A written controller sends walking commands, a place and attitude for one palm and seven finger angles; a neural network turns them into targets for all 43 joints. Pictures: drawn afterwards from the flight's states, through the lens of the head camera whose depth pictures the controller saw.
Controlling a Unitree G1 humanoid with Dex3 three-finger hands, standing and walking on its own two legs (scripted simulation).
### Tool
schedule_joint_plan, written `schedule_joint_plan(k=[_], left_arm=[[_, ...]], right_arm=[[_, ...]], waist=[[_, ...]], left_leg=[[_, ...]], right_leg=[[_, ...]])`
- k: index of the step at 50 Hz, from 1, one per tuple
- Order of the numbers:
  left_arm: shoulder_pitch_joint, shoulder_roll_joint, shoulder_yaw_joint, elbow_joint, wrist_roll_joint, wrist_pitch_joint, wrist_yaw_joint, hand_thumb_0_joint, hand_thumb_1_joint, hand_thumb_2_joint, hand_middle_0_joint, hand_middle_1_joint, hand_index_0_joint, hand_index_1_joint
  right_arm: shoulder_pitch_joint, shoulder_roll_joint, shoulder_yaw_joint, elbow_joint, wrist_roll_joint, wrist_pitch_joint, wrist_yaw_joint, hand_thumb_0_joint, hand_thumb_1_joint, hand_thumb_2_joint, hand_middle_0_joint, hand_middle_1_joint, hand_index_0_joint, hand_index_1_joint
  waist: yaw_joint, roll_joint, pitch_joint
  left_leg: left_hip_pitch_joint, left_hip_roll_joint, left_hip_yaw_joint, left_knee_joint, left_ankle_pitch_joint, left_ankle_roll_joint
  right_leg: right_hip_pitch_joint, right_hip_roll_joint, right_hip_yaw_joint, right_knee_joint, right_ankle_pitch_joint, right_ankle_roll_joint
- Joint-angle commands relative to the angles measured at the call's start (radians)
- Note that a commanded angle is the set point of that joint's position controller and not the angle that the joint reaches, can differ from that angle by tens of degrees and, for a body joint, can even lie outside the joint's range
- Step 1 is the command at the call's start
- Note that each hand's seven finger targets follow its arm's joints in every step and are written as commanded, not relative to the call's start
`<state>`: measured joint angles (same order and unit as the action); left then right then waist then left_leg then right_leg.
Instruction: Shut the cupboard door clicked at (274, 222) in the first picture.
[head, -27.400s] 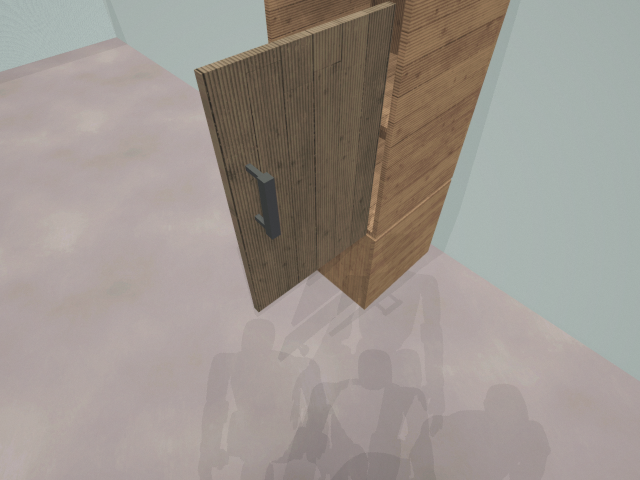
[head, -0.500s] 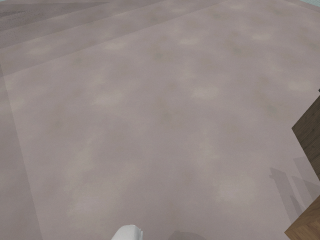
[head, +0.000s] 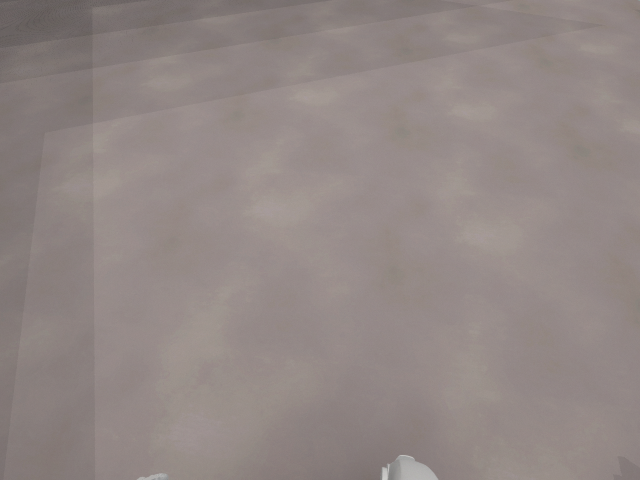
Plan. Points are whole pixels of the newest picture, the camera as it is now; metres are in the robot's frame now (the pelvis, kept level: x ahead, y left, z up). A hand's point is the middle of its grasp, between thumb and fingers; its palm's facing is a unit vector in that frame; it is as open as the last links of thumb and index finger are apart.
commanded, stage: walk to a spot facing it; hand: left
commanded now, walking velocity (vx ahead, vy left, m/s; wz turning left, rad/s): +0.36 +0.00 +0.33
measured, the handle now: out of the picture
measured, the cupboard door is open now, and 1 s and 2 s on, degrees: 57 57 57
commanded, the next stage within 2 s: turn to face it in 0.40 s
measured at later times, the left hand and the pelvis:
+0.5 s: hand out of the picture +0.13 +0.17 -0.18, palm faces +0.32 -0.93 -0.18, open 7.3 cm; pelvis +0.22 +0.01 -0.01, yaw +15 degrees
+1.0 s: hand (207, 311) +0.41 +0.24 -0.17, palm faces +0.12 -0.97 -0.21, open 7.4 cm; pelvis +0.35 +0.04 -0.01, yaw +3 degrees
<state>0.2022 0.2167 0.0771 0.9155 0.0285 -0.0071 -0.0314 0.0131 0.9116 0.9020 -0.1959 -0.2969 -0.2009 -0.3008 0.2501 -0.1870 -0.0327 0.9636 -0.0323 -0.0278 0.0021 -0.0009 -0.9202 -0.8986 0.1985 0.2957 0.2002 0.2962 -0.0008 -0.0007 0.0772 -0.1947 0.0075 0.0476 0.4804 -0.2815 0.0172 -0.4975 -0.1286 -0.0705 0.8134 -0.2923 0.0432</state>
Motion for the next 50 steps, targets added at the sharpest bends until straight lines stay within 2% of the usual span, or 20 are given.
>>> schedule_joint_plan(k=[1, 3, 4, 5, 6, 9, 11, 14, 19, 22, 24, 26, 27, 30, 34, 40, 47, 48, 49, 50], left_arm=[[0.082, 0.068, 0.019, -0.043, 0.005, -0.021, -0.008, 0.000, 0.900, 0.900, -0.200, -0.300, -0.200, -0.300], [0.230, 0.119, 0.037, -0.002, 0.009, -0.038, 0.000, 0.000, 0.900, 0.900, -0.200, -0.300, -0.200, -0.300], [0.344, 0.219, 0.055, 0.021, 0.021, -0.052, 0.011, 0.000, 0.900, 0.900, -0.200, -0.300, -0.200, -0.300], [0.369, 0.261, 0.059, 0.017, 0.013, -0.046, 0.025, 0.000, 0.900, 0.900, -0.200, -0.300, -0.200, -0.300], [0.289, 0.240, 0.052, 0.003, 0.009, -0.051, 0.032, 0.000, 0.900, 0.900, -0.200, -0.300, -0.200, -0.300], [0.111, 0.095, 0.017, -0.030, 0.008, -0.069, 0.040, 0.000, 0.900, 0.900, -0.200, -0.300, -0.200, -0.300], [0.139, 0.071, 0.015, -0.008, 0.006, -0.083, 0.041, 0.000, 0.900, 0.900, -0.200, -0.300, -0.200, -0.300], [0.204, 0.069, 0.014, 0.031, 0.004, -0.090, 0.045, 0.000, 0.900, 0.900, -0.200, -0.300, -0.200, -0.300], [0.221, 0.106, 0.015, 0.051, 0.000, -0.081, 0.048, 0.000, 0.900, 0.900, -0.200, -0.300, -0.200, -0.300], [0.182, 0.151, 0.026, 0.038, -0.002, -0.076, 0.049, 0.000, 0.900, 0.900, -0.200, -0.300, -0.200, -0.300], [0.146, 0.181, 0.035, 0.018, -0.011, -0.064, 0.047, 0.000, 0.900, 0.900, -0.200, -0.300, -0.200, -0.300], [0.183, 0.076, 0.008, -0.039, -0.024, -0.048, 0.037, 0.000, 0.900, 0.900, -0.200, -0.300, -0.200, -0.300], [0.125, 0.079, -0.003, -0.069, -0.021, -0.046, 0.051, 0.000, 0.900, 0.900, -0.200, -0.300, -0.200, -0.300], [0.150, 0.038, -0.018, 0.007, -0.002, -0.016, 0.052, 0.000, 0.900, 0.900, -0.200, -0.300, -0.200, -0.300], [0.215, -0.007, -0.021, 0.066, -0.006, 0.026, 0.044, 0.000, 0.900, 0.900, -0.200, -0.300, -0.200, -0.300], [0.095, 0.018, 0.009, -0.008, 0.000, 0.051, 0.024, 0.000, 0.900, 0.900, -0.200, -0.300, -0.200, -0.300], [0.095, 0.039, 0.021, -0.048, 0.002, 0.030, 0.016, 0.000, 0.900, 0.900, -0.200, -0.300, -0.200, -0.300], [0.136, 0.089, 0.030, -0.043, 0.005, 0.021, 0.020, 0.000, 0.900, 0.900, -0.200, -0.300, -0.200, -0.300], [0.163, 0.177, 0.043, -0.034, 0.014, 0.008, 0.029, 0.000, 0.900, 0.900, -0.200, -0.300, -0.200, -0.300], [0.214, 0.211, 0.049, -0.025, 0.000, 0.007, 0.038, 0.000, 0.900, 0.900, -0.200, -0.300, -0.200, -0.300]], right_arm=[[-0.024, -0.177, -0.055, -0.044, 0.001, -0.013, -0.004, 0.000, -0.900, -0.900, 0.200, 0.300, 0.200, 0.300], [-0.024, -0.145, -0.051, -0.037, 0.007, -0.012, -0.002, 0.000, -0.900, -0.900, 0.200, 0.300, 0.200, 0.300], [-0.005, -0.075, -0.039, -0.054, 0.020, -0.016, 0.007, 0.000, -0.900, -0.900, 0.200, 0.300, 0.200, 0.300], [-0.026, -0.059, -0.037, -0.092, 0.017, -0.016, 0.013, 0.000, -0.900, -0.900, 0.200, 0.300, 0.200, 0.300], [-0.019, -0.089, -0.050, -0.080, 0.005, -0.014, 0.014, 0.000, -0.900, -0.900, 0.200, 0.300, 0.200, 0.300], [-0.006, -0.065, -0.044, -0.036, -0.001, -0.009, 0.024, 0.000, -0.900, -0.900, 0.200, 0.300, 0.200, 0.300], [0.008, -0.037, -0.039, -0.023, 0.004, -0.001, 0.030, 0.000, -0.900, -0.900, 0.200, 0.300, 0.200, 0.300], [-0.046, -0.014, -0.029, -0.050, 0.004, 0.007, 0.038, 0.000, -0.900, -0.900, 0.200, 0.300, 0.200, 0.300], [-0.186, -0.019, -0.015, -0.114, 0.007, 0.009, 0.058, 0.000, -0.900, -0.900, 0.200, 0.300, 0.200, 0.300], [-0.126, -0.058, -0.026, -0.115, 0.006, 0.004, 0.053, 0.000, -0.900, -0.900, 0.200, 0.300, 0.200, 0.300], [0.052, -0.127, -0.045, -0.077, -0.001, 0.004, 0.044, 0.000, -0.900, -0.900, 0.200, 0.300, 0.200, 0.300], [0.247, -0.330, -0.086, -0.042, -0.010, -0.002, 0.013, 0.000, -0.900, -0.900, 0.200, 0.300, 0.200, 0.300], [0.248, -0.341, -0.073, -0.038, 0.008, 0.007, -0.002, 0.000, -0.900, -0.900, 0.200, 0.300, 0.200, 0.300], [-0.019, -0.188, -0.024, -0.095, 0.009, -0.011, -0.023, 0.000, -0.900, -0.900, 0.200, 0.300, 0.200, 0.300], [-0.069, -0.139, -0.001, -0.075, 0.006, -0.014, -0.030, 0.000, -0.900, -0.900, 0.200, 0.300, 0.200, 0.300], [-0.081, -0.147, -0.031, -0.067, 0.003, 0.018, -0.030, 0.000, -0.900, -0.900, 0.200, 0.300, 0.200, 0.300], [-0.055, -0.173, -0.054, -0.064, 0.005, 0.030, -0.029, 0.000, -0.900, -0.900, 0.200, 0.300, 0.200, 0.300], [-0.056, -0.157, -0.054, -0.075, 0.012, 0.030, -0.025, 0.000, -0.900, -0.900, 0.200, 0.300, 0.200, 0.300], [-0.063, -0.098, -0.047, -0.102, 0.019, 0.029, -0.021, 0.000, -0.900, -0.900, 0.200, 0.300, 0.200, 0.300], [-0.099, -0.089, -0.036, -0.129, 0.020, 0.039, -0.027, 0.000, -0.900, -0.900, 0.200, 0.300, 0.200, 0.300]], waist=[[0.042, 0.086, 0.001], [0.110, -0.029, -0.030], [0.157, -0.269, -0.085], [0.154, -0.330, -0.075], [0.108, -0.308, -0.034], [0.011, -0.116, -0.010], [0.001, -0.129, -0.042], [0.014, -0.129, -0.060], [0.034, -0.130, -0.008], [-0.015, -0.141, -0.056], [-0.114, -0.102, -0.147], [-0.154, 0.293, -0.329], [-0.147, 0.108, -0.300], [-0.036, 0.186, -0.134], [0.028, 0.077, -0.126], [0.014, 0.106, -0.028], [0.024, 0.104, -0.105], [0.041, 0.003, -0.133], [0.051, -0.215, -0.144], [0.085, -0.216, -0.142]], left_leg=[[-0.211, 0.186, -0.180, -0.204, -0.236, 0.138], [-0.303, 0.082, -0.113, 0.038, -0.240, 0.084], [-0.447, -0.050, 0.001, 0.392, -0.279, 0.036], [-0.539, -0.059, -0.040, 0.652, -0.363, 0.036], [-0.562, -0.003, -0.113, 0.797, -0.253, 0.038], [-0.482, 0.086, -0.108, 0.789, 0.003, 0.009], [-0.472, 0.085, -0.063, 0.708, 0.029, -0.007], [-0.515, 0.080, -0.008, 0.550, 0.023, -0.021], [-0.442, 0.058, 0.072, 0.281, 0.074, 0.000], [-0.276, 0.008, 0.107, 0.206, 0.036, 0.039], [0.024, -0.033, 0.110, 0.104, 0.117, 0.060], [0.432, 0.418, -0.536, -0.045, 0.528, 0.261], [0.340, 0.472, -0.537, -0.072, 0.577, 0.285], [0.000, 0.369, -0.312, -0.196, 0.148, 0.182], [-0.098, 0.305, -0.098, -0.219, 0.270, 0.134], [-0.121, 0.332, -0.017, -0.239, 0.089, 0.143], [0.011, 0.308, 0.091, 0.053, 0.338, 0.063], [-0.057, 0.238, 0.147, 0.185, 0.238, 0.006], [-0.255, 0.104, 0.204, 0.373, -0.108, -0.056], [-0.356, 0.039, 0.099, 0.564, -0.381, -0.075]], right_leg=[[0.279, 0.062, -0.056, -0.156, 0.094, 0.012], [0.491, 0.038, 0.012, -0.301, -0.020, -0.009], [0.615, -0.192, 0.329, -0.490, -0.285, -0.085], [0.585, -0.374, 0.633, -0.681, -0.445, -0.176], [0.473, -0.381, 0.681, -0.725, -0.580, -0.196], [0.318, -0.262, 0.245, -0.648, -0.156, -0.143], [0.381, -0.217, 0.069, -0.602, 0.186, -0.132], [0.520, -0.201, -0.056, -0.544, 0.544, -0.130], [0.539, -0.213, -0.143, -0.528, 0.617, -0.117], [0.537, -0.245, -0.174, -0.387, 0.793, -0.109], [0.414, -0.214, -0.235, -0.103, 0.718, -0.067], [-0.080, 0.046, -0.135, 0.478, -0.344, 0.011], [-0.091, 0.042, 0.009, 0.536, -0.331, -0.022], [-0.077, -0.014, 0.074, 0.486, -0.179, -0.029], [0.082, 0.017, 0.070, 0.251, -0.073, -0.018], [0.076, 0.053, 0.019, 0.062, -0.014, -0.007], [0.237, 0.102, -0.025, -0.282, 0.148, -0.032], [0.332, 0.026, 0.107, -0.349, 0.374, -0.072], [0.453, -0.185, 0.366, -0.403, 0.697, -0.176], [0.478, -0.281, 0.485, -0.435, 0.876, -0.296]])
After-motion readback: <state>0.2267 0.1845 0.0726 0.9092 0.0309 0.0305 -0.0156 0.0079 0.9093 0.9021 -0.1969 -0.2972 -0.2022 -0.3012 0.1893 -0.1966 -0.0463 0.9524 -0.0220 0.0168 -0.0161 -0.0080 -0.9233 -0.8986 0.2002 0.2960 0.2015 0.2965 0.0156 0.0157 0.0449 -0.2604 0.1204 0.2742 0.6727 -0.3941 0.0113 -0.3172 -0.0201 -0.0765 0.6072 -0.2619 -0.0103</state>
